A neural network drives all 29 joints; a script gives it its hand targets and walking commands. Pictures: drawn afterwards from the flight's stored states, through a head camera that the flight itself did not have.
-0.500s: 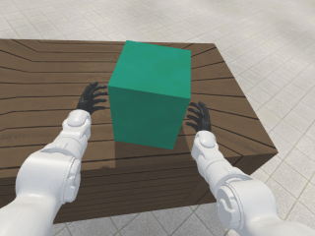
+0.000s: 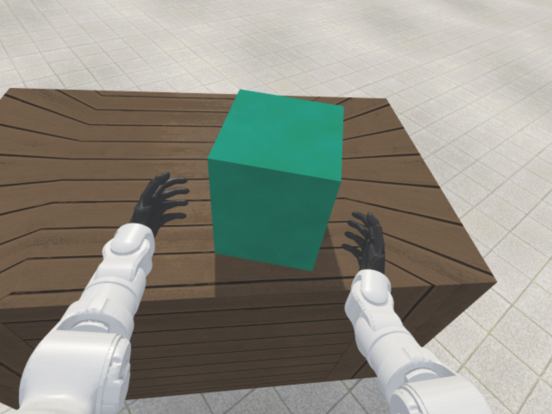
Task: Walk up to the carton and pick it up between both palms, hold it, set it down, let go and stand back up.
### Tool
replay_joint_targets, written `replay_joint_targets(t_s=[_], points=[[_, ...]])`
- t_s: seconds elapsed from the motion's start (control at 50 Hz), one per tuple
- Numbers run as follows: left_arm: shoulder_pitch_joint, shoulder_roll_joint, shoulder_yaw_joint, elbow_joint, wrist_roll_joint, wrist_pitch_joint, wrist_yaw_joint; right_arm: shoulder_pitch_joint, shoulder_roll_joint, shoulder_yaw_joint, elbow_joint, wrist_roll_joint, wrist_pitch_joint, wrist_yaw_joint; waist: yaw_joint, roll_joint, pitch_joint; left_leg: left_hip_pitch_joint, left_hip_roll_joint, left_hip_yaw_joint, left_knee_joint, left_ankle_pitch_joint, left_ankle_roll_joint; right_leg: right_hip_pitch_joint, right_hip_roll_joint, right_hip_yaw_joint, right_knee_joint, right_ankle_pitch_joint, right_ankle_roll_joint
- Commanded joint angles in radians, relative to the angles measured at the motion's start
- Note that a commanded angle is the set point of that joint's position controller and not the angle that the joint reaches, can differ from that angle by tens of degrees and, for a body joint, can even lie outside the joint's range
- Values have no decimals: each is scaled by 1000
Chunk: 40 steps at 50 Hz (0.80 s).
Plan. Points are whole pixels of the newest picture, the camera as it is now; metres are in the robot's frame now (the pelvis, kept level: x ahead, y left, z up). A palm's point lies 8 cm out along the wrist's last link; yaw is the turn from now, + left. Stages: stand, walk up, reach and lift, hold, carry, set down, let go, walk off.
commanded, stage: set down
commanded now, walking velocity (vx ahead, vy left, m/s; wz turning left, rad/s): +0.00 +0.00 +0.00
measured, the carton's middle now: (276, 182) +0.53 -0.04 +0.02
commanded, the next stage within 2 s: none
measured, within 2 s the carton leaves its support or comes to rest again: neither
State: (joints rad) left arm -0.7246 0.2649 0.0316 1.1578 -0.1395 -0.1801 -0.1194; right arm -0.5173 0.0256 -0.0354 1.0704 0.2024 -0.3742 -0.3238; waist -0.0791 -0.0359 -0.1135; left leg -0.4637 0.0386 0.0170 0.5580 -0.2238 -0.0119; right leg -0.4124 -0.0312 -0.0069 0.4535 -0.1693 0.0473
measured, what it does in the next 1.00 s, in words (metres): stands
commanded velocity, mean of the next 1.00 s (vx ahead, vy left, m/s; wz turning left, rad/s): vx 0.00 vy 0.00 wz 0.00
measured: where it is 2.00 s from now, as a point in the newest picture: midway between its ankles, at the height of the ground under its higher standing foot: outside the picture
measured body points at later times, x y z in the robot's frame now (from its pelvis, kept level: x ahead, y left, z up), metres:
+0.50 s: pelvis +0.01 +0.00 +0.01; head +0.00 +0.03 +0.46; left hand +0.33 +0.22 +0.05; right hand +0.28 -0.18 +0.03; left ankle +0.03 +0.11 -0.73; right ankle +0.03 -0.16 -0.73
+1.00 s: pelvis +0.02 +0.00 +0.01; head +0.01 +0.02 +0.46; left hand +0.26 +0.23 +0.03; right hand +0.22 -0.18 +0.02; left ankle +0.03 +0.11 -0.73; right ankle +0.03 -0.16 -0.73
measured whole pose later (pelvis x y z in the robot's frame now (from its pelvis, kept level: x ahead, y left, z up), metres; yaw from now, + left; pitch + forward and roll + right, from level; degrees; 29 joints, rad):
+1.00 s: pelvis +0.02 +0.00 +0.01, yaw +0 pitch -5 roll -1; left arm 0.12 0.31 0.04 0.17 -0.14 0.06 -0.18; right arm 0.35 0.03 0.05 0.11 0.12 -0.10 -0.34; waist 0.06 -0.03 0.06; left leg -0.14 0.04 0.02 0.45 -0.23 -0.01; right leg -0.09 -0.03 -0.01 0.35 -0.18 0.04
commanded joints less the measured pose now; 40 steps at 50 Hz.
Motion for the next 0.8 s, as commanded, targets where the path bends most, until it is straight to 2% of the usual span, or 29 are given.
replay_joint_targets(t_s=[0.0,0.02,0.06,0.08,0.14,0.16,0.2,0.24,0.28,0.36,0.38,0.4,0.44,0.46,0.48,0.52,0.58,0.62,0.7,0.72,0.74,0.76,0.78], points=[[-115,124,52,-221,36,60,-19,-121,-53,91,-262,2,14,-39,44,114,-186,343,-51,24,-94,76,-42,188,70,-25,-106,4,-52],[-111,124,46,-253,33,70,-21,-116,-54,84,-303,-5,16,-41,40,110,-192,339,-52,27,-99,70,-42,200,72,-22,-106,5,-51],[-49,122,59,-333,42,90,-23,-76,-46,94,-382,2,19,-44,61,107,-182,373,-52,34,-100,106,-41,222,72,-18,-113,22,-55],[-14,114,56,-372,50,103,-27,-39,-43,99,-388,5,23,-43,67,119,-159,388,-48,33,-108,103,-42,228,74,-15,-116,17,-59],[27,123,72,-480,57,133,-34,27,-19,111,-459,-5,58,-44,80,108,-101,389,-43,40,-138,54,-32,261,76,-15,-131,-32,-60],[26,131,61,-492,48,145,-39,34,-21,94,-482,-20,72,-49,72,104,-70,371,-43,46,-146,21,-29,268,72,-12,-135,-53,-60],[99,130,69,-587,58,165,-42,111,0,89,-535,-33,88,-51,77,108,-37,389,-41,52,-171,4,-25,298,70,-7,-147,-57,-61],[136,140,61,-660,45,179,-45,145,-3,66,-602,-54,98,-57,68,100,-40,403,-39,54,-170,21,-27,308,71,-8,-151,-43,-61],[159,149,53,-699,34,194,-49,170,20,63,-637,-65,113,-59,64,98,-11,384,-41,59,-177,-7,-21,316,65,-4,-157,-69,-59],[325,152,58,-804,41,218,-54,347,39,83,-725,-61,145,-57,90,99,41,400,-36,61,-203,5,-22,364,63,-3,-170,-57,-62],[353,155,66,-817,46,224,-58,370,38,93,-746,-62,144,-58,103,92,44,416,-36,63,-197,26,-22,363,61,-1,-174,-48,-60],[341,166,51,-839,38,232,-61,354,31,85,-771,-70,158,-60,88,92,50,413,-32,58,-195,32,-21,353,62,-4,-173,-40,-64],[402,160,55,-865,44,246,-61,415,28,103,-801,-58,175,-55,105,116,72,420,-32,63,-205,32,-24,358,61,0,-179,-53,-66],[407,163,48,-864,38,246,-66,417,43,108,-842,-71,180,-55,103,92,70,409,-31,62,-203,26,-18,366,58,-4,-186,-59,-66],[427,162,46,-886,32,248,-63,432,35,110,-867,-65,186,-52,112,110,71,408,-29,63,-206,30,-19,360,59,-1,-179,-58,-66],[513,165,49,-946,23,243,-64,514,38,129,-936,-59,191,-48,120,92,76,426,-26,62,-204,61,-17,378,58,-4,-177,-33,-67],[618,170,65,-1008,33,237,-69,638,42,142,-980,-64,187,-46,136,100,73,462,-28,59,-184,160,-31,390,63,-5,-176,41,-68],[687,162,75,-1038,46,239,-75,717,47,166,-995,-60,185,-42,154,118,92,486,-26,52,-182,191,-42,382,68,-5,-185,43,-73],[748,176,63,-1095,22,226,-82,797,59,176,-1063,-75,190,-39,146,114,135,478,-24,51,-179,180,-42,364,62,-1,-194,37,-72],[726,189,47,-1120,2,215,-81,777,46,158,-1108,-83,195,-37,134,115,129,474,-23,49,-182,161,-41,354,63,-6,-196,23,-74],[736,196,45,-1113,-14,209,-80,796,50,153,-1099,-92,203,-34,128,107,146,449,-21,48,-187,123,-43,350,62,-8,-193,-11,-77],[746,202,41,-1129,-22,208,-80,810,45,141,-1118,-97,204,-34,125,123,163,441,-20,48,-194,90,-41,344,56,-2,-195,-39,-79],[764,205,38,-1122,-29,209,-81,835,51,154,-1120,-101,211,-31,127,116,183,434,-20,52,-197,73,-38,340,52,-1,-199,-53,-79]])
